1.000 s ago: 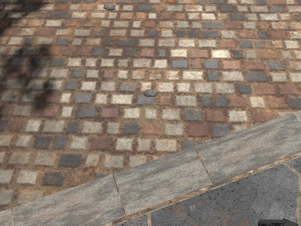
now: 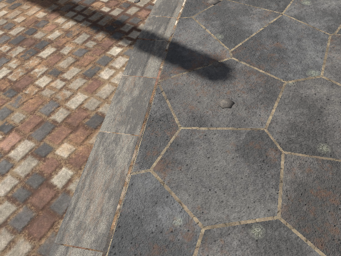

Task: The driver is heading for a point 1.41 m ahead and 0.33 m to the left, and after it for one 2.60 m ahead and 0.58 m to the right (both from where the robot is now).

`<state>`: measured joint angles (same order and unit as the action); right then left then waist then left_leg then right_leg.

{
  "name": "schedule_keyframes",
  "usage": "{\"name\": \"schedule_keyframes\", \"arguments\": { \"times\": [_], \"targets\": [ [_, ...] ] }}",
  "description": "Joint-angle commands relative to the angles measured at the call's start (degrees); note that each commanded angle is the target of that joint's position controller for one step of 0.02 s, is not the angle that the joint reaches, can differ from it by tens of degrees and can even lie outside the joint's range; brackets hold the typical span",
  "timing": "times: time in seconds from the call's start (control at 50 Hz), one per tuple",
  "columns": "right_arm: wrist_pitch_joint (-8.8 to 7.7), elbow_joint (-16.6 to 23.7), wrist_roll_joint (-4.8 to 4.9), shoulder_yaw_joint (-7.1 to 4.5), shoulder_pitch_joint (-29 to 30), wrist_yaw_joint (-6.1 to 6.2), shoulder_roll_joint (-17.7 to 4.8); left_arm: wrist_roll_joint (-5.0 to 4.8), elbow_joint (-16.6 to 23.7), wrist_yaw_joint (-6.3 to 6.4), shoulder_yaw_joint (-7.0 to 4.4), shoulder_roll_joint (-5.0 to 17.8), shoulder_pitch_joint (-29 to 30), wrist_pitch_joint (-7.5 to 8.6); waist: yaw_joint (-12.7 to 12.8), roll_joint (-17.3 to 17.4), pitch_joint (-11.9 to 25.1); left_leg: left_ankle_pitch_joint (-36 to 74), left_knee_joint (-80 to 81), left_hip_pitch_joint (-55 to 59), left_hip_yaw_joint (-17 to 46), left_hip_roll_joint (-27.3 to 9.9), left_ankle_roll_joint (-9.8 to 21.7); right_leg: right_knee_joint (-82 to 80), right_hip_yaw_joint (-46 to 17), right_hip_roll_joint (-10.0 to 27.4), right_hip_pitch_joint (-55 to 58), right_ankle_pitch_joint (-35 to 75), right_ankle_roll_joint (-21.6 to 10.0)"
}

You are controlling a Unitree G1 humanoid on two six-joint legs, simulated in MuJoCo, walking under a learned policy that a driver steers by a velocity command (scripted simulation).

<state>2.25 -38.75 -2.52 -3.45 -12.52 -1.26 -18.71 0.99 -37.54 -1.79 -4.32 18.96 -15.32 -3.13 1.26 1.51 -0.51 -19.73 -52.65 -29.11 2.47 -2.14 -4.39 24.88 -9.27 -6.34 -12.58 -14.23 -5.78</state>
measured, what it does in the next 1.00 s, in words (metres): walks ahead, turning left: left foot, then right foot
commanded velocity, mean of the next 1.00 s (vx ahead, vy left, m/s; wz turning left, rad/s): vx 0.88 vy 0.00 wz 0.33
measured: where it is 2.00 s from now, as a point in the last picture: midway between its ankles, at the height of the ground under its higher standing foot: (103, 91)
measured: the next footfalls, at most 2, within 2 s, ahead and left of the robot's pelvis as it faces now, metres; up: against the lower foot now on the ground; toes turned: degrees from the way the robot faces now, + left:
left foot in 0.16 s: +0.14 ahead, +0.13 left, +0.00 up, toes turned -12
right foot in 0.54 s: +0.39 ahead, -0.15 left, +0.00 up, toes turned +3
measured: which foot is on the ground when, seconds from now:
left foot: up 0.00-0.14, down 0.16-0.56, up 0.58-0.98, down 1.00-1.00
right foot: down 0.00-0.16, up 0.18-0.52, down 0.54-0.98, up 1.00-1.00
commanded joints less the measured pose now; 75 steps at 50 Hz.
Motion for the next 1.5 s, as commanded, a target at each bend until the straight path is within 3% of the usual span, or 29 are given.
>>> {"name": "schedule_keyframes", "arguments": {
  "times": [0.02,0.1,0.16,0.18,0.2,0.22,0.3,0.46,0.52,0.54,0.56,0.58,0.62,0.74,0.86,0.9,0.94,0.98,1.0,1.02,1.04,1.08,1.12,1.2,1.34,1.4,1.42,1.44,1.5],
  "targets": [
    [-2.17,5.6,0.39,-0.95,8.5,-0.31,-4.4,0.27,3.1,0.14,-2.95,11.0,-0.5,1.92,2.2,-9.2,-1.0,1.1,7.2,-6.9,0.3,1.9,-0.2,-12.2,-21.3,12.3,3.1,-21.7,-8.9],
    [-3.56,5.8,2.06,-0.40,8.7,0.13,-4.0,0.02,5.0,-0.24,-2.88,11.1,4.2,3.01,-0.3,-9.1,-1.2,1.0,17.9,7.9,1.0,4.0,0.9,-8.9,-23.0,10.2,-7.6,-17.2,-7.5],
    [-5.18,0.2,1.31,-1.18,-7.8,1.96,-5.8,0.15,4.1,0.26,-0.65,5.2,4.5,4.59,-7.6,-2.8,2.9,4.9,25.4,34.1,-1.3,1.3,4.3,2.8,-16.3,6.4,-20.6,-18.5,-3.5],
    [-6.21,-0.5,-0.44,-1.95,-14.2,2.58,-9.9,0.09,4.4,0.44,0.94,0.4,4.4,5.75,-10.3,8.6,5.5,-12.6,32.8,39.3,14.4,-10.1,6.8,22.5,-7.2,-0.2,-24.8,-18.2,-1.1],
    [-6.25,-0.9,-1.33,-3.36,-13.9,1.93,-15.6,-1.15,7.5,0.66,1.50,-0.3,5.4,6.36,-8.0,15.4,4.3,-31.8,44.0,37.7,45.0,-20.0,12.1,34.5,-2.6,-4.5,-36.1,-16.4,-0.1],
    [-6.10,-0.4,-0.51,-2.85,-9.5,1.04,-11.7,0.15,6.5,0.93,1.31,2.7,6.6,6.11,-5.5,4.8,-2.0,-32.1,43.2,33.7,44.9,-20.3,14.4,41.3,-3.7,0.4,-40.3,-10.4,-0.2],
    [-6.93,-1.8,2.00,-1.00,-9.5,-0.06,-6.0,3.68,5.6,-1.25,1.22,5.1,9.2,6.29,-3.8,5.6,-2.5,-16.6,43.5,25.2,25.8,-8.4,15.0,36.3,5.0,7.8,-33.6,-0.5,4.5],
    [-6.48,-5.1,2.18,-2.80,-12.9,0.61,-7.7,0.80,9.4,-1.77,4.11,1.1,19.8,6.88,-5.2,7.1,-3.2,5.3,44.4,15.7,19.1,-5.3,16.4,9.9,10.3,4.5,-13.2,3.0,7.8],
    [-6.97,-5.5,2.65,-3.35,-11.1,0.16,-9.1,0.87,5.1,0.53,2.12,4.9,6.7,7.51,2.2,3.3,3.6,28.5,29.3,10.8,15.8,-3.3,13.4,3.6,10.3,2.8,10.9,4.0,5.6],
    [-7.64,-4.9,3.22,-3.23,-9.7,-0.33,-8.4,1.89,2.8,1.85,0.65,8.0,-3.0,7.87,7.5,-0.5,9.8,27.5,14.1,3.0,12.4,0.5,11.9,4.8,6.9,7.6,25.4,0.7,3.9],
    [-8.34,-2.7,4.09,-1.66,-10.0,-0.05,-2.3,3.33,2.1,2.99,-1.06,13.2,-13.7,8.00,11.2,-11.9,19.6,4.1,-5.9,-8.5,6.7,5.2,10.7,-1.0,-13.3,24.9,39.3,-26.7,1.1],
    [-7.65,0.1,4.80,-0.81,-10.0,0.08,-0.8,2.95,2.1,3.15,-1.40,15.1,-11.5,7.28,7.9,-19.4,21.2,-7.6,-17.5,-16.5,3.5,6.2,10.9,-11.6,-36.6,33.1,35.3,-42.6,-1.3],
    [-5.73,-1.3,2.02,-1.14,-5.2,-0.32,-3.1,2.37,2.7,2.97,0.56,5.7,-2.9,7.21,4.3,-6.8,6.2,1.2,-22.4,-19.7,2.2,-0.3,10.9,-10.1,-22.6,28.6,20.9,-29.0,-1.5],
    [-2.23,1.4,0.57,-0.08,2.7,-3.40,0.2,0.39,-3.2,1.96,1.65,0.8,-5.0,9.67,-0.4,-7.3,-4.5,9.1,-20.3,-22.6,0.7,-4.6,8.8,-16.5,4.1,22.2,10.9,3.1,0.9],
    [-2.52,6.7,0.83,2.02,15.8,-5.25,0.3,0.62,-7.2,2.42,1.36,2.9,-5.9,10.55,-1.2,-3.2,-9.4,19.8,2.6,-11.4,-10.5,-1.2,11.8,-20.1,23.3,17.0,7.0,32.3,4.2],
    [-2.56,6.2,1.13,2.10,15.1,-5.06,-0.4,0.70,-8.0,3.00,0.72,6.3,-8.7,10.19,-2.3,-4.6,-5.8,18.6,6.8,-2.8,-15.2,4.0,14.0,-13.1,25.0,17.6,12.0,62.8,5.2],
    [-2.71,3.2,1.34,0.90,3.5,-4.04,-3.8,1.21,-7.4,3.93,-0.44,10.6,-7.1,8.45,-9.5,-7.7,2.1,13.0,7.9,10.2,-14.6,7.7,16.1,4.3,24.2,20.1,14.9,79.5,5.4],
    [-3.02,-4.2,1.27,-2.44,-18.7,-1.71,-9.6,1.76,-5.5,3.43,-0.83,11.1,-2.8,7.02,-18.4,-4.5,11.7,9.0,14.4,39.4,-6.8,8.2,19.7,39.0,22.6,18.0,0.1,57.2,4.3],
    [-2.14,-4.4,2.54,-4.06,-14.3,-0.20,-13.8,2.43,-4.0,2.07,1.01,3.3,-1.8,7.57,-12.4,9.5,7.2,8.2,15.3,45.2,7.0,0.1,21.4,62.0,21.3,6.6,-19.0,-8.1,5.7],
    [-1.50,-0.7,0.49,-5.05,-10.7,-0.18,-20.2,0.58,3.3,2.12,1.65,3.6,-5.5,8.84,-7.3,13.7,19.0,4.0,26.6,59.6,39.4,-12.2,33.7,75.7,9.7,3.3,-37.3,-14.8,7.4],
    [-1.30,-0.1,1.08,-5.10,-12.4,0.53,-17.2,1.18,4.0,2.09,1.82,6.4,0.6,10.27,-10.3,1.5,17.8,-4.0,35.2,56.0,44.3,-13.0,32.0,71.3,3.5,6.7,-40.1,-8.2,6.8],
    [-2.77,-2.2,1.38,-3.76,-8.8,1.34,-11.9,1.72,3.4,2.23,2.51,5.5,2.6,10.50,-3.8,-6.8,2.1,1.7,38.9,34.5,35.7,-9.2,27.5,58.0,4.0,11.5,-34.9,-5.6,7.0],
    [-4.53,-1.8,1.55,-2.45,-5.3,1.70,-9.3,3.58,2.3,2.15,2.92,4.6,-0.3,7.81,1.1,-7.6,-1.7,8.9,39.3,20.2,26.8,-4.3,26.2,51.0,4.0,13.4,-27.0,-8.6,8.7],
    [-6.61,-2.0,2.08,-2.26,-4.9,0.88,-8.7,2.67,7.5,1.10,4.26,1.2,11.2,5.97,0.2,-4.4,-6.5,12.2,43.6,3.7,19.3,2.6,23.8,29.7,8.2,13.6,-18.8,2.3,10.7],
    [-8.01,-6.6,2.36,-2.50,-12.7,0.63,-9.9,1.11,6.6,0.80,3.64,2.8,15.0,7.04,-5.3,0.7,-0.9,48.2,38.2,27.4,13.8,-1.5,16.4,6.0,12.7,7.6,-9.7,19.2,3.6],
    [-6.81,-7.0,-0.45,-2.84,-8.4,1.55,-11.9,0.21,-0.9,2.57,0.23,8.7,-10.3,6.88,8.9,2.9,10.3,64.4,6.2,28.7,8.1,-1.5,12.9,6.6,14.0,4.6,11.0,3.5,-0.2],
    [-7.05,-5.5,-0.17,-1.56,-7.8,1.85,-7.1,1.06,-3.2,3.35,-1.25,12.9,-20.9,6.74,12.8,-4.3,16.0,46.1,-18.7,15.3,3.8,3.2,11.5,8.2,0.9,13.3,24.4,-13.6,-3.7],
    [-8.19,-2.9,2.31,0.18,-13.9,0.46,-0.7,1.23,-4.8,2.29,-2.03,15.9,-18.2,6.53,4.1,-27.3,19.4,-3.1,-33.2,-4.7,4.0,14.3,8.2,-7.0,-38.6,24.5,33.4,-19.9,-11.1],
    [-8.67,-0.6,-0.73,1.15,1.3,0.66,-5.3,0.02,-3.8,0.28,-0.62,5.2,-7.1,6.54,2.5,1.2,1.9,4.2,-24.5,-11.9,4.0,2.2,9.1,-10.4,-26.7,19.2,15.2,-12.2,-10.2]
  ]
}}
